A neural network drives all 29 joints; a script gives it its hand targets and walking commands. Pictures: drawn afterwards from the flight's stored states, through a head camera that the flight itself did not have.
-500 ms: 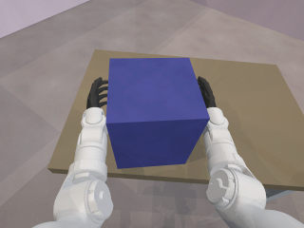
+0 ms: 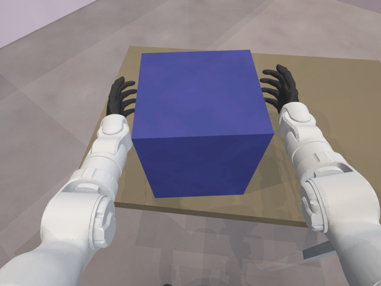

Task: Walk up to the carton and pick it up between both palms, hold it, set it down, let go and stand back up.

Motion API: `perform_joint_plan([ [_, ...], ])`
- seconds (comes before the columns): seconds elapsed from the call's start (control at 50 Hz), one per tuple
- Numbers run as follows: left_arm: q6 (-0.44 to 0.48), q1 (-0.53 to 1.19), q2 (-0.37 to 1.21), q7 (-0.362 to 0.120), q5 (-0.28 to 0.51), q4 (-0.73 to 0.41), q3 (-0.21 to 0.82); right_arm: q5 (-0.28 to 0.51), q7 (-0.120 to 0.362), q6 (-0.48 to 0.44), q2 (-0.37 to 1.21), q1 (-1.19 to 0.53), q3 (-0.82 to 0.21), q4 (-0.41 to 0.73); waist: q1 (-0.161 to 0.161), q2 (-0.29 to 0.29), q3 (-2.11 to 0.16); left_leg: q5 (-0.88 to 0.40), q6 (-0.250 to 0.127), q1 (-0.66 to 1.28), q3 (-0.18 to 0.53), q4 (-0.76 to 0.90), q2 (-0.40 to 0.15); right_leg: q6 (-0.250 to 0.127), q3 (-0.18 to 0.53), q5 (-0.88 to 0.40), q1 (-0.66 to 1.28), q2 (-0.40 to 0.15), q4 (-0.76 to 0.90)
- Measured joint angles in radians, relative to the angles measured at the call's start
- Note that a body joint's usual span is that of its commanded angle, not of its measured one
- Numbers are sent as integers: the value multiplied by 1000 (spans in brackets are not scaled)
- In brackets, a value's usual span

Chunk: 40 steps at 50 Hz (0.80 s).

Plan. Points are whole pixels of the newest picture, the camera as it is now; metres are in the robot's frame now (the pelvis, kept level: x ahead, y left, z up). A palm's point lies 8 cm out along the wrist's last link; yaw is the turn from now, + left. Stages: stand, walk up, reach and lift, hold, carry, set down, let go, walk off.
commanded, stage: set down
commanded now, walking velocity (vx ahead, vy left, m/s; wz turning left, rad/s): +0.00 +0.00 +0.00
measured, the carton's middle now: (197, 131) +0.42 +0.05 +0.06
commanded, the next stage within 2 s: none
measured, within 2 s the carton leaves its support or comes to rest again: neither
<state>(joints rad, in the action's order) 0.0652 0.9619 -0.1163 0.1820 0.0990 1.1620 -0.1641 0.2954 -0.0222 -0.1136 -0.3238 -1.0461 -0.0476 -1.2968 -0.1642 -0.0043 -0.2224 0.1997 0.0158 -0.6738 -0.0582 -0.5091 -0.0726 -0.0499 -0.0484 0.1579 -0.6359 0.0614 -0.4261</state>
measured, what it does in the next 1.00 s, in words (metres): stands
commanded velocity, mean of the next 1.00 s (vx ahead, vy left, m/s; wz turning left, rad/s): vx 0.00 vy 0.00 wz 0.00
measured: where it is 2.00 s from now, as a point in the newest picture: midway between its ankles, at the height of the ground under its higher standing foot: outside the picture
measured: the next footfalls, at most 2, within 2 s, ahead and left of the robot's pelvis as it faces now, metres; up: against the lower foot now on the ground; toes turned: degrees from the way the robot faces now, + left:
none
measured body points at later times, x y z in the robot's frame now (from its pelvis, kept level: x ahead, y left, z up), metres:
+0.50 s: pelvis -0.01 -0.02 +0.00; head +0.05 -0.02 +0.45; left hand +0.44 +0.23 +0.17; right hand +0.51 -0.15 +0.17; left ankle +0.00 +0.13 -0.73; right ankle +0.01 -0.09 -0.73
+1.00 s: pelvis -0.01 -0.01 +0.01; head +0.02 -0.01 +0.46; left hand +0.42 +0.25 +0.21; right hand +0.49 -0.16 +0.21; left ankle +0.00 +0.13 -0.73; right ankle +0.01 -0.09 -0.73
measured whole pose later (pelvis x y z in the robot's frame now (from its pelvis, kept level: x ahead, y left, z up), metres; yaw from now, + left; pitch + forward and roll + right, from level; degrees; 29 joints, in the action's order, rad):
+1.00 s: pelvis -0.01 -0.01 +0.01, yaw +3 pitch +9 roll +0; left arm -0.54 0.98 -0.30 0.11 0.17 0.69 -0.14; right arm 0.50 -0.02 0.31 -0.45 -1.10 -0.13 -1.03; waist -0.08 0.01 -0.11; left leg 0.14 0.03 -0.38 -0.02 -0.36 -0.05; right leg -0.06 -0.06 0.15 -0.36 0.05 -0.34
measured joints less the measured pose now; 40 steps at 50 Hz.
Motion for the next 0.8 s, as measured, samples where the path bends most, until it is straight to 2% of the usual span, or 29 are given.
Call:
perform_joint_plan([
  [0.14, -41, 17, -86, -31, 81, -54, 48, 111, 24, 46, -60, -15, -80, 33, 24, 16, -15, -17, 12, -3, 11, 15, 0, -12, -8, 1, -11, 2, -9],
  [0.28, -147, 77, -138, -50, 136, -98, 94, 177, 30, 137, -85, -57, -122, 73, 41, 25, -6, -35, 20, 23, 17, 39, 3, -20, -10, -2, 5, 1, -10],
  [0.44, -261, 131, -157, -46, 140, -127, 83, 165, 7, 237, -71, -111, -98, 128, 45, 27, 21, -59, 25, 63, 19, 75, 8, -23, -8, -11, 35, 0, 1],
  [0.6, -380, 136, -180, -26, 138, -224, 59, 137, -30, 323, -58, -134, -45, 192, 56, 24, 32, -64, 27, 89, 33, 87, 10, -24, -15, -16, 68, 1, 20],
  [0.72, -491, 151, -211, -17, 151, -322, 63, 157, -41, 390, -80, -153, -37, 227, 73, 25, 40, -59, 27, 114, 46, 86, 11, -24, -23, -15, 106, 2, 34],
  [0.8, -553, 169, -226, -22, 152, -348, 68, 179, -35, 427, -104, -170, -51, 218, 80, 26, 51, -58, 26, 148, 49, 94, 14, -22, -22, -14, 142, 1, 46],
])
